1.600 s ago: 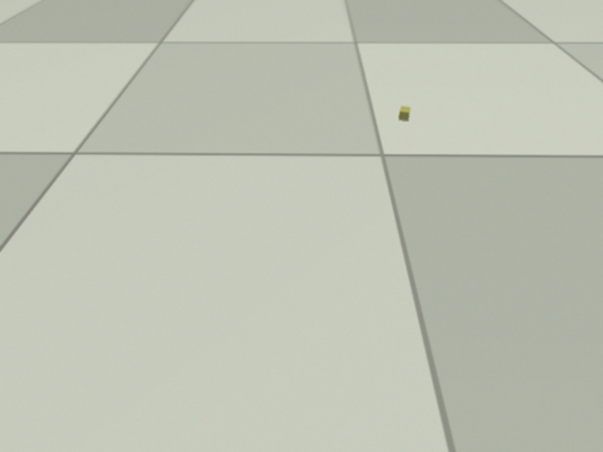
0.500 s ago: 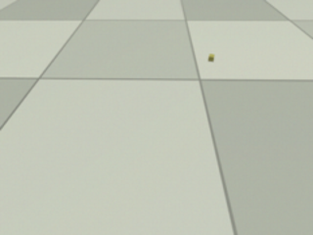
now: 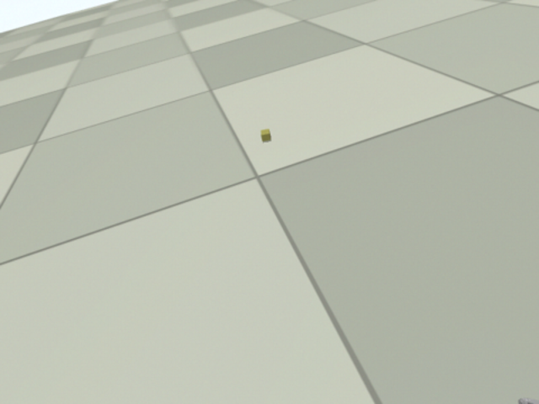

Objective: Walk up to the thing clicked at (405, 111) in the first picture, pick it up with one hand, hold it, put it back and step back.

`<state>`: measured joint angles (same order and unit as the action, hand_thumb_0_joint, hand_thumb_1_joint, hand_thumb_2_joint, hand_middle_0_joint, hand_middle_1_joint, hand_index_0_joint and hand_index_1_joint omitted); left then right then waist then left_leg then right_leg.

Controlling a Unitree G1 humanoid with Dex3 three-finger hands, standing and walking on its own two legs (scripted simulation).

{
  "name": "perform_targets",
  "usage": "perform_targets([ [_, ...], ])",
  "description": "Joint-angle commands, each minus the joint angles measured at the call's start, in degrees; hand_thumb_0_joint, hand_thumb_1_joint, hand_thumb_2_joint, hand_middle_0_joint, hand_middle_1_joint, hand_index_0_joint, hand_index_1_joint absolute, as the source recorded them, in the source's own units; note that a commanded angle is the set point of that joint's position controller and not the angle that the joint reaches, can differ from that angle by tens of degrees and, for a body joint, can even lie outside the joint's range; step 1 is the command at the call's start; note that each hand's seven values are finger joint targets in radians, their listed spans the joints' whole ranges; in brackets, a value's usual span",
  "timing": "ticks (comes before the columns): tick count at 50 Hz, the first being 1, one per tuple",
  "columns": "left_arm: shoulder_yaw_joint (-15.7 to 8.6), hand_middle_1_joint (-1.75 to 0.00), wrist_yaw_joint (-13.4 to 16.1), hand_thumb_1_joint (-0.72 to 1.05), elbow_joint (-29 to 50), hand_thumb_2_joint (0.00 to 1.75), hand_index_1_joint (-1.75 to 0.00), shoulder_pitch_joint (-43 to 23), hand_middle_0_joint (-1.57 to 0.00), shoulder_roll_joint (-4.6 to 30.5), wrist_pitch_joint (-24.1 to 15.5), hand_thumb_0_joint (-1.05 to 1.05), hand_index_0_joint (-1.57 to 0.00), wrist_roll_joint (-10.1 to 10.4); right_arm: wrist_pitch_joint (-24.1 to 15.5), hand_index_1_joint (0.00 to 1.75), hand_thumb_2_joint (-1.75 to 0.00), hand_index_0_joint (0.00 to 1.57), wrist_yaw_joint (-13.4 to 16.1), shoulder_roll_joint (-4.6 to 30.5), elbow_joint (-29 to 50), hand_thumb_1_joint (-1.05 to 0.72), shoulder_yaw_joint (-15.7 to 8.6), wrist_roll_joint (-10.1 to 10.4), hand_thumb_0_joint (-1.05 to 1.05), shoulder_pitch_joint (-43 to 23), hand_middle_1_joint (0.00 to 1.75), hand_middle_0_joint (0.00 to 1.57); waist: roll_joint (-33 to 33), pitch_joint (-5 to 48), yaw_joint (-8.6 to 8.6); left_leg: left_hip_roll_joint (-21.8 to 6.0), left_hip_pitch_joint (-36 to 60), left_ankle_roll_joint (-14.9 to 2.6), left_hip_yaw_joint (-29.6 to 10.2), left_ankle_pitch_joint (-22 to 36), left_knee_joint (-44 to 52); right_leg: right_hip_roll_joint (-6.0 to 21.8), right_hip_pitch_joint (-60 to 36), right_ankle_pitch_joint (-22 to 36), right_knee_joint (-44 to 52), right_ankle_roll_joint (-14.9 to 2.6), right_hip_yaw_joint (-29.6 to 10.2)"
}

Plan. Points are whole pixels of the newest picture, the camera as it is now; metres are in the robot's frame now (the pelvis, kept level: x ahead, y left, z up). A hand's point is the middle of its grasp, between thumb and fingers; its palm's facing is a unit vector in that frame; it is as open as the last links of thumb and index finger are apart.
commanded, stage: walk up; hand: left
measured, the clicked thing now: (265, 135) +2.23 +0.33 -0.71
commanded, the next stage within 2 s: none
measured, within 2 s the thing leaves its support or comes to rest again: neither
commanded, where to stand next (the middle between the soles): +1.95 +0.70 m, yaw -87 degrees
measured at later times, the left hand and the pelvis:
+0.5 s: hand (157, 272) +0.50 +0.36 -0.12, palm faces -0.36 -0.78 -0.51, open 7.4 cm; pelvis +0.36 +0.07 +0.02, yaw -20 degrees
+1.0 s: hand (222, 160) +0.95 +0.26 -0.10, palm faces -0.44 -0.72 -0.54, open 7.4 cm; pelvis +0.72 +0.06 +0.01, yaw -33 degrees
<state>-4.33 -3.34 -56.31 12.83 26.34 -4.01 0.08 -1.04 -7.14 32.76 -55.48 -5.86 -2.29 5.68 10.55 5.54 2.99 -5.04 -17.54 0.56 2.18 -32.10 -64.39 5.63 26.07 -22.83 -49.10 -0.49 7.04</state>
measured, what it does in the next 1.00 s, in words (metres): walks ahead, turning right: left foot, then right foot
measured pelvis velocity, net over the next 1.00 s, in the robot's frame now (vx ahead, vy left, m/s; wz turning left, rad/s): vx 0.72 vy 0.06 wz -0.58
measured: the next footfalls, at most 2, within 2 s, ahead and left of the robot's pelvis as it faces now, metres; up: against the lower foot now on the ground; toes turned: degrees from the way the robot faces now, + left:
left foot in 0.40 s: +0.51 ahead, +0.14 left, +0.00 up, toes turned -17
right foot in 0.82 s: +0.72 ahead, -0.12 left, +0.00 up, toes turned -41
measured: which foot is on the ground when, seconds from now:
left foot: up 0.00-0.38, down 0.40-0.84, up 0.86-1.00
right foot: down 0.00-0.42, up 0.44-0.80, down 0.82-1.00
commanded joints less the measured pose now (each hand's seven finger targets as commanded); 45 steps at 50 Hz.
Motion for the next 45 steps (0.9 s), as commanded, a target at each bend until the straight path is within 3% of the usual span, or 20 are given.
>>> perform_targets([
  [1, -3.75, -0.30, 3.91, 0.90, 1.78, 0.90, -0.30, 2.01, -0.20, 20.61, -1.22, 0.00, -0.20, 0.45, -4.24, 0.30, -0.90, 0.20, -1.07, 7.68, 10.52, -0.90, 0.16, 2.07, 0.00, -12.93, 0.30, 0.20, -19.55, -5.36, -0.03, -3.16, -31.88, -0.31, -8.93, 8.79, -4.69, 15.57, -26.23, -18.92, 41.62, -10.69, -41.12],
  [4, -2.48, -0.30, 4.44, 0.90, 2.75, 0.90, -0.30, -1.15, -0.20, 16.98, -2.82, 0.00, -0.20, 0.76, -2.37, 0.30, -0.90, 0.20, -1.74, 7.51, 10.23, -0.90, -0.42, 0.89, 0.00, -10.02, 0.30, 0.20, -18.96, -9.08, -2.88, -3.02, -23.33, 0.34, -8.09, 18.00, 2.51, 10.48, -14.59, -14.33, 43.77, -7.05, -30.17],
  [8, -2.70, -0.30, 3.92, 0.90, 3.94, 0.90, -0.30, -0.03, -0.20, 16.45, -4.79, 0.00, -0.20, 1.36, -0.32, 0.30, -0.90, 0.20, -2.73, 5.66, 12.24, -0.90, -0.39, -0.13, 0.00, -10.63, 0.30, 0.20, -12.01, -10.52, -4.43, 0.24, -20.98, 3.09, -3.81, 29.91, 9.52, 4.75, -9.73, -4.32, 46.01, -7.30, -19.32],
  [17, -3.26, -0.30, 5.30, 0.90, 5.10, 0.90, -0.30, 9.14, -0.20, 16.76, -3.53, 0.00, -0.20, 0.18, -0.52, 0.30, -0.90, 0.20, -3.13, 2.10, 17.64, -0.90, -1.12, -0.33, 0.00, -15.83, 0.30, 0.20, -17.41, -7.16, -1.91, 0.26, -13.16, 2.21, -4.99, 25.50, 28.17, 8.47, -23.86, 23.66, 35.46, -8.99, -17.01],
  [19, -3.41, -0.30, 5.57, 0.90, 7.72, 0.90, -0.30, 2.88, -0.20, 16.89, -2.79, 0.00, -0.20, -1.05, -0.22, 0.30, -0.90, 0.20, -1.91, 4.92, 13.51, -0.90, -3.37, -0.17, 0.00, 3.39, 0.30, 0.20, -16.14, 0.98, -11.97, 1.12, 6.71, -1.08, -6.36, 22.02, 34.48, 7.63, -20.23, 34.90, 15.64, -6.09, -14.68],
  [20, -2.44, -0.30, 5.17, 0.90, 8.02, 0.90, -0.30, 5.33, -0.20, 14.25, -2.61, 0.00, -0.20, -1.34, -0.52, 0.30, -0.90, 0.20, -0.31, 9.02, 9.96, -0.90, -5.22, -0.30, 0.00, 16.03, 0.30, 0.20, -7.58, 9.54, -17.00, 1.53, 26.71, -3.74, -7.48, 18.39, 37.46, 3.11, -9.57, 30.53, -5.16, -3.13, -11.31],
  [21, 0.54, -0.30, 4.94, 0.90, 8.22, 0.90, -0.30, 9.39, -0.20, 6.55, -2.51, 0.00, -0.20, -0.89, -0.87, 0.30, -0.90, 0.20, 1.17, 13.87, 8.99, -0.90, -7.36, -1.20, 0.00, 21.26, 0.30, 0.20, 9.18, 14.57, -17.31, -10.68, 44.19, -3.43, -23.73, 2.17, 38.18, -4.45, 9.86, -9.26, -20.80, -1.85, -8.93],
  [22, 1.08, -0.30, 5.65, 0.90, 7.95, 0.90, -0.30, 14.37, -0.20, 6.54, -2.73, 0.00, -0.20, 1.57, -1.76, 0.30, -0.90, 0.20, 1.95, 16.45, 12.15, -0.90, -8.01, 0.29, 0.00, 14.33, 0.30, 0.20, 12.71, 13.65, -11.96, -18.52, 45.15, -5.29, -43.11, 0.47, 48.30, -9.95, 20.33, -12.93, -27.56, -2.86, -8.91],
  [23, 0.86, -0.30, 6.40, 0.90, 6.53, 0.90, -0.30, 15.43, -0.20, 8.62, -2.90, 0.00, -0.20, 1.49, -1.75, 0.30, -0.90, 0.20, 2.35, 17.11, 13.01, -0.90, -8.14, 1.96, 0.00, 7.07, 0.30, 0.20, 11.51, 13.93, -8.01, -19.07, 39.83, -9.59, -48.56, -2.68, 51.12, -4.41, 20.02, -5.21, -30.95, -5.55, -14.12],
  [25, -0.52, -0.30, 5.52, 0.90, 4.61, 0.90, -0.30, 7.18, -0.20, 14.09, -2.46, 0.00, -0.20, 1.65, -1.77, 0.30, -0.90, 0.20, 2.55, 9.83, 15.19, -0.90, -6.04, 1.42, 0.00, 1.62, 0.30, 0.20, -0.42, 3.04, -8.29, -13.24, 19.98, -3.46, -25.48, 2.77, 51.06, 1.03, 13.98, 5.81, -23.70, -4.04, -13.90],
  [27, -1.64, -0.30, 4.70, 0.90, 4.20, 0.90, -0.30, 6.86, -0.20, 15.24, -1.49, 0.00, -0.20, 2.49, -1.77, 0.30, -0.90, 0.20, 2.54, 5.06, 14.89, -0.90, -4.48, 0.59, 0.00, 0.40, 0.30, 0.20, -2.30, 0.44, -6.34, -8.01, 16.27, -3.02, -11.12, 17.19, 47.66, 2.52, 10.30, 9.61, -16.29, -2.36, -10.05],
  [32, -0.84, -0.30, 3.49, 0.90, 7.93, 0.90, -0.30, -0.77, -0.20, 11.66, -0.23, 0.00, -0.20, 1.33, -2.15, 0.30, -0.90, 0.20, 1.71, 3.10, 16.37, -0.90, -3.41, -0.01, 0.00, 2.44, 0.30, 0.20, -4.86, -9.86, -6.94, -9.33, 9.36, -7.07, -4.12, 27.14, 51.97, 3.21, 11.07, 9.49, -1.70, 0.14, -5.82],
  [37, -1.89, -0.30, 3.44, 0.90, 7.99, 0.90, -0.30, 1.82, -0.20, 11.55, 0.24, 0.00, -0.20, 1.92, -1.67, 0.30, -0.90, 0.20, 0.92, 3.06, 19.47, -0.90, -3.87, -0.68, 0.00, 1.15, 0.30, 0.20, -6.22, -7.62, -3.90, -3.53, -0.79, -1.82, 5.23, 40.93, 43.73, -2.41, -12.21, 19.86, 9.27, -2.13, 4.22],
  [39, -3.60, -0.30, 4.74, 0.90, 5.27, 0.90, -0.30, 14.60, -0.20, 13.89, 1.01, 0.00, -0.20, 1.80, -1.43, 0.30, -0.90, 0.20, 1.77, 4.66, 21.30, -0.90, -4.60, -0.87, 0.00, -1.81, 0.30, 0.20, -8.18, -1.28, 3.70, -1.36, -6.81, 1.42, 6.80, 59.97, 26.20, -4.27, -29.54, 17.28, 11.45, -4.46, 5.36],
  [40, -4.90, -0.30, 5.88, 0.90, 2.75, 0.90, -0.30, 24.85, -0.20, 15.53, 1.23, 0.00, -0.20, 1.50, -1.19, 0.30, -0.90, 0.20, 2.06, 4.51, 21.98, -0.90, -4.56, -1.28, 0.00, -1.56, 0.30, 0.20, -12.71, 4.48, 8.29, 1.85, -12.01, 3.64, 8.28, 59.05, 11.47, -5.16, -42.59, 14.96, 14.74, -5.22, 5.81],
  [41, -6.12, -0.30, 7.41, 0.90, 1.80, 0.90, -0.30, 30.74, -0.20, 17.03, 1.42, 0.00, -0.20, 0.68, -0.85, 0.30, -0.90, 0.20, 2.02, 2.25, 21.73, -0.90, -3.50, -1.50, 0.00, 0.99, 0.30, 0.20, -22.81, 4.36, 10.97, 5.73, -23.89, 3.65, 4.04, 21.74, -5.72, 2.85, -50.27, 12.91, 17.11, -8.76, -6.77],
  [42, -6.92, -0.30, 8.64, 0.90, 4.44, 0.90, -0.30, 26.61, -0.20, 20.24, 1.41, 0.00, -0.20, 0.20, -0.45, 0.30, -0.90, 0.20, 2.03, 2.12, 22.28, -0.90, -2.94, -1.48, 0.00, 4.32, 0.30, 0.20, -24.79, 4.86, 7.15, 7.40, -33.86, 4.87, -1.35, -3.46, -17.43, 16.84, -50.32, 4.37, 19.20, -15.66, -30.53],
  [43, -6.09, -0.30, 9.66, 0.90, 8.76, 0.90, -0.30, 17.82, -0.20, 20.93, 0.90, 0.00, -0.20, 0.61, 0.43, 0.30, -0.90, 0.20, 2.29, 5.92, 22.72, -0.90, -3.61, -0.73, 0.00, 7.38, 0.30, 0.20, -13.68, 4.69, 2.36, 3.56, -35.57, 5.73, -13.55, -1.61, -23.76, 24.63, -42.65, -8.16, 27.20, -19.95, -48.73],
  [44, -5.94, -0.30, 10.74, 0.90, 11.18, 0.90, -0.30, 10.30, -0.20, 22.19, 0.48, 0.00, -0.20, 1.49, 1.01, 0.30, -0.90, 0.20, 2.74, 7.91, 22.91, -0.90, -4.33, -0.68, 0.00, 5.37, 0.30, 0.20, -11.79, 2.32, 0.12, 1.87, -36.48, 5.43, -16.11, 0.62, -29.19, 27.96, -35.29, -20.73, 33.95, -23.13, -55.03],
  [45, -5.13, -0.30, 11.20, 0.90, 12.58, 0.90, -0.30, 7.34, -0.20, 21.15, -0.50, 0.00, -0.20, 1.70, 0.87, 0.30, -0.90, 0.20, 2.37, 8.59, 22.93, -0.90, -4.27, -0.89, 0.00, 0.61, 0.30, 0.20, -6.03, -2.95, -0.55, -1.26, -33.77, 4.31, -16.70, 4.80, -25.91, 24.59, -26.86, -18.67, 36.21, -21.15, -48.40],
])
